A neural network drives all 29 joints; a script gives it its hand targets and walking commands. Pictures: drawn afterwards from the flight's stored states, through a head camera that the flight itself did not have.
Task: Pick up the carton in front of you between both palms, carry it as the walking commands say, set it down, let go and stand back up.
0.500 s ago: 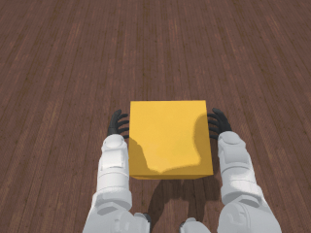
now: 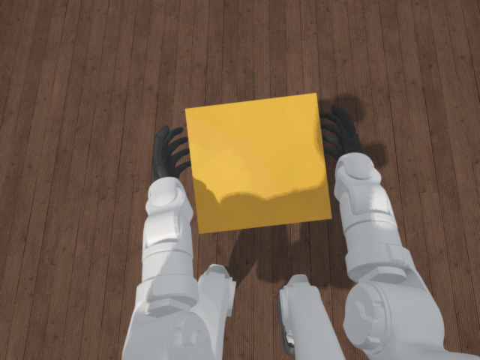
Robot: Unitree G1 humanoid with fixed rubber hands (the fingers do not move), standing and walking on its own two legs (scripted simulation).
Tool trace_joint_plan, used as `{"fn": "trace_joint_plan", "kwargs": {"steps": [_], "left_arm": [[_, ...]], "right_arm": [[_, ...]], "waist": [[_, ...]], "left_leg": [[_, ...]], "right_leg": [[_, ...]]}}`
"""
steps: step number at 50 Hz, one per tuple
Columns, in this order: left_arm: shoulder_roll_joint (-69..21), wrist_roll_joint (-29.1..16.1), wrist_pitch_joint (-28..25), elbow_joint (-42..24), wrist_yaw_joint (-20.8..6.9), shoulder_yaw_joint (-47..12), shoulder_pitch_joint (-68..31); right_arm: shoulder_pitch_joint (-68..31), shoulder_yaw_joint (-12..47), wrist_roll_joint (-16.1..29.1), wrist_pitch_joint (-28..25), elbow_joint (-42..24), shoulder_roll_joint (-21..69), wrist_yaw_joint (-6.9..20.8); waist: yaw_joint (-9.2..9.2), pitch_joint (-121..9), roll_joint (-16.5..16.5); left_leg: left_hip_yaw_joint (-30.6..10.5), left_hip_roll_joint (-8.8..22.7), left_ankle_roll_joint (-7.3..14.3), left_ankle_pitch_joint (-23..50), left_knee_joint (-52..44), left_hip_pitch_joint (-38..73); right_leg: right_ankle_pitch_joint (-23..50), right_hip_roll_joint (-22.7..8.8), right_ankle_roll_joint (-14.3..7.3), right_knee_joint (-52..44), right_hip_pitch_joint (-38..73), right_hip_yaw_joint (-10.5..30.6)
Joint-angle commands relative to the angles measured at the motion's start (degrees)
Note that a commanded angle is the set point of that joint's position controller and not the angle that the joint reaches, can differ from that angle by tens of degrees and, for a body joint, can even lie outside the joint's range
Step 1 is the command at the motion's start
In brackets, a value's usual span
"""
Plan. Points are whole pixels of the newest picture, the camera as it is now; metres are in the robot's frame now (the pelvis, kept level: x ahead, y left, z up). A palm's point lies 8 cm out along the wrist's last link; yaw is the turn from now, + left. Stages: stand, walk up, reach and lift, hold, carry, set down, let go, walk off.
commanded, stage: set down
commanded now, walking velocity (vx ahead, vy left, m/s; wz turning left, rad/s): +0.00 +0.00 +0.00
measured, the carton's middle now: (254, 168) +0.45 +0.03 -0.18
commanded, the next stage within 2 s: none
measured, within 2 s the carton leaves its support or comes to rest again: rests again in 1.34 s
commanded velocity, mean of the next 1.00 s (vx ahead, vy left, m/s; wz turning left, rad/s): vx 0.00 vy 0.00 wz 0.00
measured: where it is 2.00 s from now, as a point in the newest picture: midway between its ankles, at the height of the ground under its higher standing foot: (252, 323)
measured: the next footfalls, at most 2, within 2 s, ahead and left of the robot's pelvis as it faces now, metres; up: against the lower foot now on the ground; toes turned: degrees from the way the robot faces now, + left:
none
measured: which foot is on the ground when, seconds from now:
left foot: down 0.00-1.00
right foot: down 0.00-1.00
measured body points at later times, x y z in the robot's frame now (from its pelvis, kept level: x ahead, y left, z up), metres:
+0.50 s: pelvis -0.04 +0.00 -0.13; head +0.27 -0.01 +0.20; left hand +0.43 +0.18 -0.24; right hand +0.51 -0.11 -0.24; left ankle +0.08 +0.14 -0.59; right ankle +0.04 -0.10 -0.59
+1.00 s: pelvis -0.05 +0.00 -0.22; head +0.32 -0.02 +0.03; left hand +0.46 +0.19 -0.38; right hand +0.55 -0.10 -0.39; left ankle +0.08 +0.14 -0.59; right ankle +0.04 -0.10 -0.59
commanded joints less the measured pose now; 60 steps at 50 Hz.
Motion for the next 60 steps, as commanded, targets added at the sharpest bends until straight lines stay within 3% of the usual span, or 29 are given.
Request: {"fn": "trace_joint_plan", "kwargs": {"steps": [1,10,21,32,42,46,52,60], "left_arm": [[-45.1,-5.1,0.6,8.7,-15.0,-33.4,-32.2],[-43.1,-6.2,0.0,8.8,-12.6,-31.1,-39.4],[-40.2,-7.7,0.6,7.6,-9.5,-28.7,-51.3],[-35.6,-8.1,0.4,8.7,-7.4,-23.9,-61.0],[-30.5,-10.5,-0.7,8.4,-6.1,-22.1,-67.7],[-28.6,-11.8,-1.0,8.5,-5.8,-21.7,-69.7],[-32.0,-14.1,-0.9,13.2,-7.3,-19.9,-66.0],[-30.1,-11.9,-0.7,16.1,-9.5,-16.5,-64.0]], "right_arm": [[-26.2,27.8,5.8,-1.3,6.2,50.9,14.7],[-34.3,27.7,7.3,-2.3,9.0,46.9,12.8],[-45.6,26.9,9.2,-1.9,12.8,41.4,12.5],[-54.4,24.7,9.9,-1.8,18.5,34.3,12.7],[-62.1,27.7,13.2,-2.5,21.6,27.8,11.9],[-64.7,30.1,15.3,-2.8,22.6,26.2,11.4],[-65.8,32.1,16.2,-4.0,21.9,26.0,10.6],[-59.8,26.4,11.7,-3.4,26.8,25.9,10.9]], "waist": [[1.04,-45.2,-3.5],[1.92,-50.4,-4.4],[2.77,-52.8,-5.0],[3.81,-49.4,-5.4],[5.66,-48.2,-7.3],[6.75,-47.6,-8.5],[5.85,-45.3,-12.2],[4.30,-35.4,-9.2]], "left_leg": [[6.9,-5.3,0.9,16.9,1.8,21.9],[8.4,-5.6,-0.5,14.7,10.9,13.4],[9.9,-5.6,-1.4,11.3,20.4,9.1],[11.0,-5.1,-1.6,9.5,28.2,5.2],[11.8,-4.2,-1.9,10.6,35.7,1.8],[12.1,-3.8,-1.9,11.8,38.6,0.2],[11.9,-3.9,-1.7,14.7,41.5,-5.1],[11.8,-3.8,-1.7,12.4,43.3,-12.5]], "right_leg": [[19.9,2.2,2.0,-6.0,20.3,-1.3],[17.4,3.2,1.9,3.4,13.1,-2.5],[11.1,3.7,1.5,13.1,3.8,-4.5],[7.2,2.9,1.0,21.2,-4.7,-5.1],[8.0,1.7,0.9,28.4,-6.9,-4.3],[9.8,1.2,0.9,31.3,-6.0,-3.7],[16.1,0.3,0.5,33.7,-3.5,-2.7],[17.2,0.1,-0.5,34.2,-9.3,-1.1]]}}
